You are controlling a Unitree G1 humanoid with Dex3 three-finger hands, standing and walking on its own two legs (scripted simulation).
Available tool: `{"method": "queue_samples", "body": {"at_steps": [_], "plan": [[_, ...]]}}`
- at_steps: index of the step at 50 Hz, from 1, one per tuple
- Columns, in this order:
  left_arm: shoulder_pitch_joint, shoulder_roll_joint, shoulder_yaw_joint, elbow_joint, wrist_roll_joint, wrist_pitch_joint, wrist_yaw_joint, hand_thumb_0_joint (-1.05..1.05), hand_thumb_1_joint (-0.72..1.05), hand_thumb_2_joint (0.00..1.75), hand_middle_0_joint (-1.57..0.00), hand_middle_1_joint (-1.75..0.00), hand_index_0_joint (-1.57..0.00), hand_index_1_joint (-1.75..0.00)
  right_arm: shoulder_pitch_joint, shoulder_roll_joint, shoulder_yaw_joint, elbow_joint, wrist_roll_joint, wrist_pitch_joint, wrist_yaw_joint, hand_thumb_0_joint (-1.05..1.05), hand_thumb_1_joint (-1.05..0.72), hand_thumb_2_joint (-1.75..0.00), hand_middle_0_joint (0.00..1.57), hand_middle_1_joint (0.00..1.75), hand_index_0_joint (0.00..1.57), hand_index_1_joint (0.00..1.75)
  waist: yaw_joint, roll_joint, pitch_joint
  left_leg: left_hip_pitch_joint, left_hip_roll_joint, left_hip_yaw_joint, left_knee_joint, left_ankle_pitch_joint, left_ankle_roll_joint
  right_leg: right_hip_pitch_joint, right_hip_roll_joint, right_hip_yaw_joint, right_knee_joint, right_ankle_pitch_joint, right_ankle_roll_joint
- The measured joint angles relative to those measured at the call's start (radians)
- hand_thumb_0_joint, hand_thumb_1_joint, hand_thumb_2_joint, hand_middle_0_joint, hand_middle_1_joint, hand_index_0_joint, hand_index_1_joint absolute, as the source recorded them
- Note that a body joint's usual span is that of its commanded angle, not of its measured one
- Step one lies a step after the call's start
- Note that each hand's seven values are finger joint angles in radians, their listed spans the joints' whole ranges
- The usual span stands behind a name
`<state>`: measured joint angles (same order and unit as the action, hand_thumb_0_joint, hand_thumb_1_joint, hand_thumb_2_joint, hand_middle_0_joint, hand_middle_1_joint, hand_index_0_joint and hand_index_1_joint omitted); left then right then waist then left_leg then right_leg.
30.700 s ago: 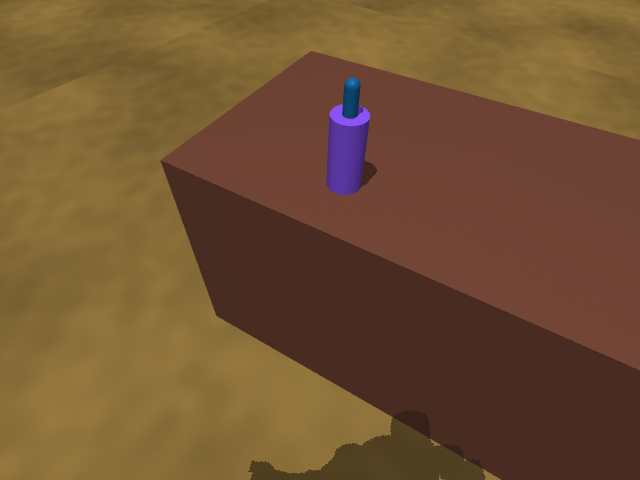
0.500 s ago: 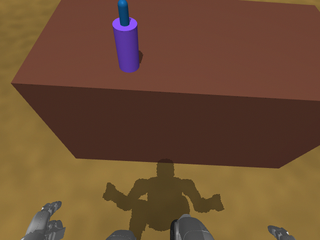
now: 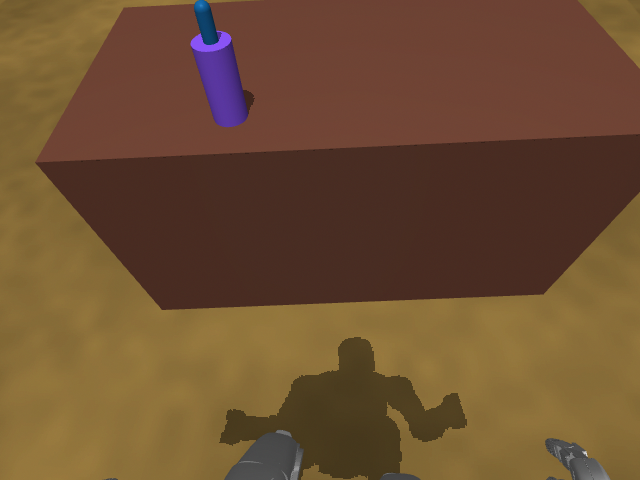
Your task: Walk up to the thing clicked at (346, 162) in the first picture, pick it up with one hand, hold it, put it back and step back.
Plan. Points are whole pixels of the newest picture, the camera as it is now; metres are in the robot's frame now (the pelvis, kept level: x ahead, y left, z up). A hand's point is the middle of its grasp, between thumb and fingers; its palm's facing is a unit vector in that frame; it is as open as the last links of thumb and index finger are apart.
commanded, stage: step back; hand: left
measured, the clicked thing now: (217, 65) +0.80 +0.24 +0.05
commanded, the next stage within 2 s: stand in 1.88 s
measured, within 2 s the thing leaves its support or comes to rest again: neither
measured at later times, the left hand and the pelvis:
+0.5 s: hand out of the picture -0.09 +0.25 -0.16, palm faces +0.04 -0.94 -0.35, open 7.4 cm; pelvis -0.16 -0.02 +0.00, yaw +2 degrees
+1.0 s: hand out of the picture -0.25 +0.23 -0.14, palm faces +0.14 -0.89 -0.43, open 7.4 cm; pelvis -0.31 -0.06 -0.01, yaw +7 degrees
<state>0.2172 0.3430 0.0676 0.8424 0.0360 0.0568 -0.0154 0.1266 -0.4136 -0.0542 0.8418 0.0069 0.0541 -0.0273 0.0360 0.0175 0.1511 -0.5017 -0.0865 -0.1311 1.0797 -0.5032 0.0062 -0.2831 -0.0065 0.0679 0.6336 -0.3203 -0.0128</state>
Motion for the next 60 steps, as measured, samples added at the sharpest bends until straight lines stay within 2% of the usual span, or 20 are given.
{"method": "queue_samples", "body": {"at_steps": [3,8,10,12,13,16,18,21,26,29,31,33,35,37,40,44,47,50,54,60], "plan": [[-0.02,0.001,0.003,-0.02,0.004,0.0,0.009,0.01,0.9,0.9,-0.21,-0.3,-0.21,-0.3,0.035,0.0,0.006,0.005,0.0,-0.011,-0.005,0.01,-0.91,-0.89,0.21,0.29,0.2,0.3,-0.009,0.002,-0.012,0.026,-0.025,-0.004,0.047,0.008,-0.009,-0.033,-0.005,-0.017,-0.021,0.037,-0.001],[-0.085,0.02,0.007,-0.081,0.002,-0.007,0.031,0.01,0.9,0.9,-0.21,-0.3,-0.21,-0.3,0.065,0.019,0.011,0.023,-0.014,-0.017,-0.005,0.01,-0.91,-0.89,0.21,0.29,0.2,0.3,-0.026,-0.001,0.018,0.151,0.019,0.051,-0.191,-0.015,-0.016,-0.093,-0.004,-0.075,0.009,0.068,-0.004],[-0.113,0.033,0.005,-0.1,-0.007,-0.002,0.033,0.01,0.9,0.9,-0.21,-0.3,-0.21,-0.3,0.074,0.03,0.012,0.025,-0.02,-0.025,0.0,0.01,-0.91,-0.89,0.21,0.29,0.2,0.3,-0.035,-0.017,0.032,0.221,0.04,0.084,-0.377,0.08,-0.004,-0.125,-0.016,-0.098,0.052,0.064,0.002],[-0.141,0.055,0.01,-0.1,-0.015,0.01,0.032,0.01,0.9,0.9,-0.21,-0.3,-0.21,-0.3,0.063,0.066,0.012,0.039,-0.03,-0.029,0.005,0.01,-0.91,-0.89,0.21,0.29,0.2,0.3,-0.019,-0.096,0.068,0.248,0.0,0.122,-0.43,0.157,0.019,-0.147,-0.053,-0.058,0.103,0.065,0.0],[-0.142,0.055,0.012,-0.093,-0.019,0.016,0.033,0.01,0.9,0.9,-0.21,-0.3,-0.21,-0.3,0.063,0.074,0.016,0.038,-0.035,-0.028,0.011,0.01,-0.91,-0.89,0.21,0.29,0.2,0.3,-0.011,-0.112,0.069,0.246,-0.001,0.135,-0.429,0.165,0.024,-0.161,-0.038,-0.027,0.14,-0.006,-0.005],[-0.127,0.035,0.004,-0.06,-0.022,0.033,0.03,0.01,0.9,0.9,-0.21,-0.3,-0.2,-0.3,0.067,0.068,0.024,0.031,-0.042,-0.029,0.02,0.01,-0.9,-0.89,0.21,0.3,0.21,0.3,-0.041,-0.067,0.043,0.22,0.049,0.098,-0.43,0.193,0.032,-0.204,0.072,0.027,0.389,-0.204,-0.002],[-0.106,0.034,0.004,-0.048,-0.028,0.035,0.023,0.01,0.9,0.9,-0.21,-0.3,-0.21,-0.3,0.061,0.067,0.024,0.029,-0.046,-0.027,0.015,0.01,-0.9,-0.89,0.21,0.3,0.21,0.3,-0.037,-0.061,0.021,0.214,0.073,0.098,-0.475,0.233,0.027,-0.214,0.112,0.068,0.524,-0.196,-0.003],[-0.072,0.043,0.01,-0.036,-0.027,0.028,0.016,0.01,0.9,0.9,-0.21,-0.3,-0.21,-0.3,0.038,0.06,0.019,0.014,-0.045,-0.028,0.014,0.01,-0.9,-0.89,0.21,0.3,0.21,0.3,-0.025,-0.063,0.0,0.187,0.097,0.108,-0.519,0.285,0.018,-0.183,0.12,0.097,0.586,-0.165,0.015],[-0.029,0.064,0.011,-0.003,-0.021,0.015,0.017,0.01,0.9,0.9,-0.21,-0.3,-0.21,-0.3,-0.025,0.039,0.011,-0.029,-0.04,-0.026,0.016,0.01,-0.9,-0.89,0.21,0.3,0.21,0.3,-0.005,-0.065,0.014,0.124,0.128,0.133,-0.514,0.336,0.009,-0.04,0.051,0.055,0.327,-0.172,0.053],[-0.015,0.067,0.007,0.026,-0.021,0.004,0.017,0.01,0.9,0.9,-0.21,-0.3,-0.2,-0.3,-0.061,0.018,0.011,-0.047,-0.036,-0.014,0.022,0.01,-0.9,-0.89,0.21,0.3,0.21,0.3,0.004,-0.053,0.021,0.071,0.146,0.15,-0.467,0.348,-0.013,0.06,0.013,-0.001,0.073,-0.12,0.043],[-0.027,0.035,0.004,0.06,-0.015,-0.001,0.017,0.01,0.9,0.9,-0.21,-0.3,-0.2,-0.3,-0.081,-0.011,0.002,-0.038,-0.028,-0.001,0.023,0.01,-0.9,-0.89,0.21,0.3,0.21,0.3,-0.01,0.026,0.043,0.045,0.182,0.104,-0.429,0.356,-0.015,0.093,0.052,-0.049,0.011,-0.094,0.016],[-0.009,0.017,-0.004,0.061,-0.002,-0.002,0.008,0.01,0.9,0.9,-0.21,-0.3,-0.2,-0.3,-0.06,-0.014,-0.006,-0.02,-0.02,0.014,0.015,0.01,-0.9,-0.89,0.21,0.29,0.2,0.3,-0.012,0.053,0.021,0.01,0.14,0.04,-0.359,0.201,-0.002,0.072,0.053,-0.071,0.025,-0.078,0.002],[0.021,0.019,-0.007,0.054,0.003,-0.001,0.007,0.01,0.9,0.9,-0.21,-0.3,-0.21,-0.3,-0.032,0.006,-0.006,0.003,-0.016,0.025,0.01,0.01,-0.91,-0.89,0.21,0.29,0.2,0.3,0.025,0.008,-0.012,-0.02,0.056,0.02,-0.191,0.049,-0.01,0.038,0.013,-0.032,0.036,-0.062,-0.009],[0.037,0.017,-0.009,0.057,0.003,0.0,0.012,0.01,0.9,0.9,-0.21,-0.3,-0.21,-0.3,-0.007,0.011,0.001,0.014,-0.013,0.024,0.012,0.01,-0.91,-0.89,0.21,0.29,0.2,0.3,0.027,-0.008,-0.029,-0.028,-0.003,-0.007,-0.055,0.027,-0.009,0.027,-0.014,-0.021,0.004,-0.026,-0.007],[0.027,0.014,-0.005,0.05,0.006,-0.009,0.018,0.01,0.9,0.9,-0.21,-0.3,-0.21,-0.3,0.029,0.008,0.007,0.024,-0.013,0.01,0.01,0.01,-0.91,-0.89,0.21,0.29,0.2,0.3,0.007,0.007,-0.038,-0.001,-0.024,-0.021,0.02,0.051,-0.013,-0.002,-0.023,-0.044,-0.023,0.015,-0.004],[-0.007,0.021,0.002,0.014,0.013,-0.032,0.021,0.01,0.9,0.9,-0.21,-0.3,-0.21,-0.3,0.073,0.01,0.007,0.061,-0.023,0.003,0.014,0.01,-0.91,-0.89,0.21,0.29,0.2,0.3,-0.002,0.035,-0.032,0.112,0.019,0.021,-0.12,0.019,-0.03,-0.04,-0.02,-0.097,-0.005,0.032,-0.01],[-0.033,0.035,0.006,-0.001,0.008,-0.04,0.019,0.01,0.9,0.9,-0.21,-0.3,-0.21,-0.3,0.097,0.026,0.007,0.098,-0.032,-0.001,0.025,0.01,-0.91,-0.89,0.21,0.29,0.2,0.3,-0.007,0.026,-0.037,0.219,0.056,0.076,-0.33,-0.013,-0.021,-0.067,-0.035,-0.136,0.033,0.026,-0.009],[-0.041,0.059,0.009,0.017,0.0,-0.032,0.019,0.01,0.9,0.9,-0.21,-0.3,-0.21,-0.3,0.096,0.067,0.003,0.133,-0.044,-0.019,0.034,0.01,-0.91,-0.89,0.21,0.29,0.2,0.3,0.006,-0.059,-0.024,0.305,0.017,0.126,-0.491,0.165,0.005,-0.076,-0.081,-0.098,0.084,0.001,-0.004],[-0.004,0.042,-0.002,0.083,-0.012,-0.023,0.006,0.01,0.9,0.9,-0.21,-0.3,-0.21,-0.3,0.123,0.07,0.009,0.138,-0.051,-0.035,0.048,0.01,-0.9,-0.89,0.21,0.3,0.2,0.3,-0.025,-0.041,-0.094,0.308,0.047,0.11,-0.51,0.166,0.038,-0.088,-0.027,-0.081,0.171,-0.157,-0.003],[0.022,0.045,0.003,0.132,-0.015,-0.054,-0.005,0.01,0.9,0.9,-0.21,-0.3,-0.21,-0.3,0.093,0.068,0.008,0.129,-0.047,-0.048,0.055,0.01,-0.9,-0.89,0.21,0.3,0.21,0.3,-0.024,-0.045,-0.108,0.308,0.077,0.122,-0.519,0.183,0.003,0.009,-0.013,-0.087,-0.027,-0.038,0.0]]}}
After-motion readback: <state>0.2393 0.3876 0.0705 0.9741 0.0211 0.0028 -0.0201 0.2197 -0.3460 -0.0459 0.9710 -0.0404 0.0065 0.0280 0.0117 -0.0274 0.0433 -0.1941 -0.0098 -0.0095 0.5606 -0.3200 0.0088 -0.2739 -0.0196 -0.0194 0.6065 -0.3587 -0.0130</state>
